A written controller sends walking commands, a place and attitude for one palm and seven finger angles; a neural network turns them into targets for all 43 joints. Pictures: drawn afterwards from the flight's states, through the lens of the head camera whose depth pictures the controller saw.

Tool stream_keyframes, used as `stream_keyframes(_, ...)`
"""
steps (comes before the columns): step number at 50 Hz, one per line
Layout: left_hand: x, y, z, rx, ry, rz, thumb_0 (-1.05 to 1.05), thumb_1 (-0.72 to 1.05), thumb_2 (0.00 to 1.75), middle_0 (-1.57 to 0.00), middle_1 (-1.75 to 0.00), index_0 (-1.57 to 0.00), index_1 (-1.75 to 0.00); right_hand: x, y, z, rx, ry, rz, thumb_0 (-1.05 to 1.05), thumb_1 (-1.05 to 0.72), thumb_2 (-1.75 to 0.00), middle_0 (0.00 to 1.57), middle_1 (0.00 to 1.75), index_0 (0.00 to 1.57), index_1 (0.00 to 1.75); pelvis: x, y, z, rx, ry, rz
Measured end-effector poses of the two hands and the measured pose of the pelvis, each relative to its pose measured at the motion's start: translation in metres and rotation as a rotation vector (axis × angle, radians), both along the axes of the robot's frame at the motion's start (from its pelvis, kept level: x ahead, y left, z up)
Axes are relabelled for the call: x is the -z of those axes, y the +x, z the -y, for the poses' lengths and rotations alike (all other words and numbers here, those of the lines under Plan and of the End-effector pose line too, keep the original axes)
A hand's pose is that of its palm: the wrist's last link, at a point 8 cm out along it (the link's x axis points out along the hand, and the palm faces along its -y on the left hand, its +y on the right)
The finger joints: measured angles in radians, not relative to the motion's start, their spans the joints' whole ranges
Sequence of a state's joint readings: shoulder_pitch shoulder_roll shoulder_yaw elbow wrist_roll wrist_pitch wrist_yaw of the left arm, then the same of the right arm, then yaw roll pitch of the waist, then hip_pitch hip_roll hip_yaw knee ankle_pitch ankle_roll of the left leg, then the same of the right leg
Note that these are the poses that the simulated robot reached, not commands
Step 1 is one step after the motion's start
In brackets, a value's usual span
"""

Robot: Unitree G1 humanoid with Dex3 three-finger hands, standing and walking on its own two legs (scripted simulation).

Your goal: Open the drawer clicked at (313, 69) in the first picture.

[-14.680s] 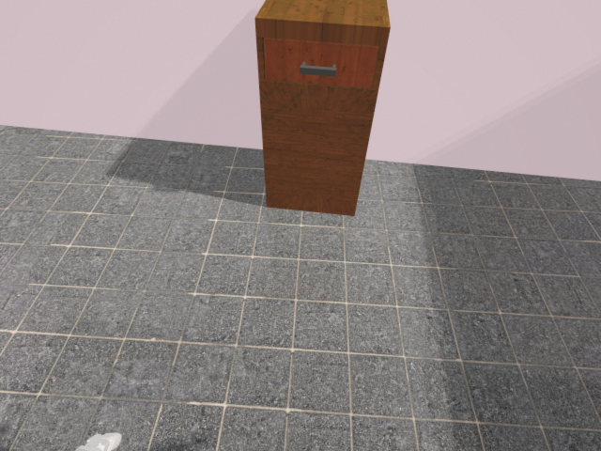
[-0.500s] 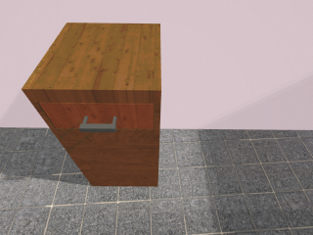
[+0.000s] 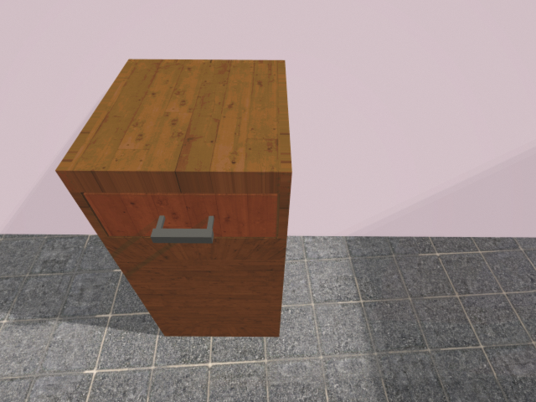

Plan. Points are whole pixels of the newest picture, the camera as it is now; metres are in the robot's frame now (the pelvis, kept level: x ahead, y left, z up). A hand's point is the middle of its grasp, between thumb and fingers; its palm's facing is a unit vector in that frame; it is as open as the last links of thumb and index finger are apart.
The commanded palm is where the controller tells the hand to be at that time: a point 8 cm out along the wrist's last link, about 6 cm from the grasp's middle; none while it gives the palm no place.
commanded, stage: come to a stop and stand still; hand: left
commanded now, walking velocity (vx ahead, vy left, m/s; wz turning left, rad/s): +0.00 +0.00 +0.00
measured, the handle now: (184, 228) +0.45 +0.20 -0.06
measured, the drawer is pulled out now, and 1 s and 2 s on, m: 0.00 0.00 0.00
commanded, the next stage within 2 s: look again from close up in 0.02 s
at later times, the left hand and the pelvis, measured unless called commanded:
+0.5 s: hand out of the picture -0.05 +0.13 -0.17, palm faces +0.04 -0.99 -0.14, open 7.4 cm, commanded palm none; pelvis -0.02 -0.01 +0.00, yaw +0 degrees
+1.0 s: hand (160, 391) +0.15 +0.17 -0.04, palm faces -0.06 -0.63 -0.77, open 7.7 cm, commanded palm +0.10 +0.18 -0.04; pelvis -0.04 -0.03 -0.01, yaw +2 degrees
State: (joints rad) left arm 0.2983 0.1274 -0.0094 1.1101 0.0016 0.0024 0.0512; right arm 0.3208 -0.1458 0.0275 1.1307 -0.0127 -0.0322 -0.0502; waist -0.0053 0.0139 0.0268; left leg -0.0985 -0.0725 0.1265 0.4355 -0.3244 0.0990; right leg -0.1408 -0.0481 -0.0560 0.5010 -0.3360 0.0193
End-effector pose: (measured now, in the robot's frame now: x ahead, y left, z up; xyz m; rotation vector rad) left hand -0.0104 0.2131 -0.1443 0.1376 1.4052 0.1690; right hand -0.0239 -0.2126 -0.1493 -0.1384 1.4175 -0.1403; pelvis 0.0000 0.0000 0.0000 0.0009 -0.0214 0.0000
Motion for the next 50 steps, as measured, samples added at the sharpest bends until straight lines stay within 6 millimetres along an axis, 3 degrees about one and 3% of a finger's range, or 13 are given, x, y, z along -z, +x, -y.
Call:
stream_keyframes(22,-0.001,-0.04,0.029,-0.015,-0.053,-0.062,0.0,0.91,0.9,-0.2,-0.3,-0.19,-0.3,-0.004,-0.02,0.0,0.006,0.027,-0.025,0.0,-0.9,-0.9,0.2,0.3,0.19,0.29,-0.005,-0.014,0.01,-0.002,0.002,0.003)
stream_keyframes(39,-0.002,-0.042,0.04,-0.004,-0.046,-0.055,0.0,0.91,0.9,-0.2,-0.3,-0.19,-0.3,-0.004,-0.032,0.006,0.019,0.04,-0.045,0.0,-0.9,-0.9,0.2,0.3,0.19,0.29,-0.005,-0.018,0.021,-0.004,0.002,-0.01)
stream_keyframes(42,-0.024,-0.009,0.019,0.154,0.094,0.092,0.07,0.95,0.89,-0.2,-0.31,-0.2,-0.31,-0.01,-0.015,0.02,0.03,-0.006,0.108,0.02,-0.92,-0.9,0.2,0.3,0.2,0.3,-0.002,-0.022,0.025,0.015,0.019,-0.017)
stream_keyframes(45,-0.067,0.044,-0.005,0.224,0.293,0.339,0.09,0.95,0.88,-0.21,-0.32,-0.2,-0.32,-0.012,0.012,0.046,0.04,-0.051,0.292,0.03,-0.93,-0.9,0.2,0.3,0.2,0.3,0.002,-0.026,0.028,-0.009,0.039,-0.032)
stream_keyframes(47,-0.101,0.086,-0.005,0.336,0.418,0.511,0.08,0.92,0.87,-0.21,-0.34,-0.2,-0.34,-0.015,0.039,0.061,0.007,-0.067,0.418,0.03,-0.93,-0.9,0.2,0.3,0.2,0.3,0.005,-0.031,0.029,-0.019,0.032,-0.046)
stream_keyframes(50,-0.148,0.146,0.019,0.571,0.621,0.767,0.06,0.85,0.85,-0.2,-0.37,-0.2,-0.37,-0.024,0.085,0.08,-0.062,-0.089,0.593,0.03,-0.92,-0.9,0.2,0.3,0.2,0.29,0.011,-0.04,0.033,-0.027,0.023,-0.08)
